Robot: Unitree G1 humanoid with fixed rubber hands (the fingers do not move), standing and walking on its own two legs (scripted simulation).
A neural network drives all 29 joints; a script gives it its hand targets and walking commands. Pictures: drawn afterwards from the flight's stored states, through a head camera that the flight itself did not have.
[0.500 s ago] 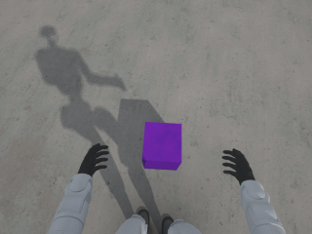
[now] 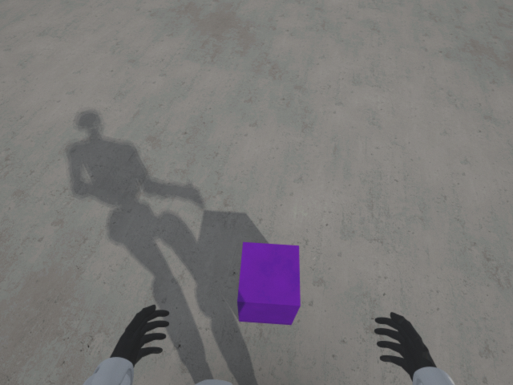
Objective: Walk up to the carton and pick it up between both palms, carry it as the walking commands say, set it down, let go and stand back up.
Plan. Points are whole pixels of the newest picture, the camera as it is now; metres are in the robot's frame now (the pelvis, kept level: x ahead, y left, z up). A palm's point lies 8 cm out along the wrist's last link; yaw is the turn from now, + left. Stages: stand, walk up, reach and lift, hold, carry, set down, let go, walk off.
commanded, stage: let go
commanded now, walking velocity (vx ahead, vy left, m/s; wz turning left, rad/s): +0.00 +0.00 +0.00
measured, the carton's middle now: (267, 284) +0.48 -0.03 -0.65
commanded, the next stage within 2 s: stand in 0.16 s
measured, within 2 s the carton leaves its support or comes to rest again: neither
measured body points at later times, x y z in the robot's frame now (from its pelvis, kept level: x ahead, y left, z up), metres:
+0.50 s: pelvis +0.05 +0.02 +0.00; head +0.07 +0.02 +0.45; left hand +0.20 +0.31 -0.09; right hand +0.19 -0.28 -0.09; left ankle +0.01 +0.08 -0.74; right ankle -0.02 -0.08 -0.74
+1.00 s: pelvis +0.04 +0.00 +0.00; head +0.04 +0.00 +0.45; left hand +0.17 +0.30 -0.10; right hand +0.17 -0.31 -0.09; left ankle +0.01 +0.08 -0.74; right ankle -0.03 -0.08 -0.74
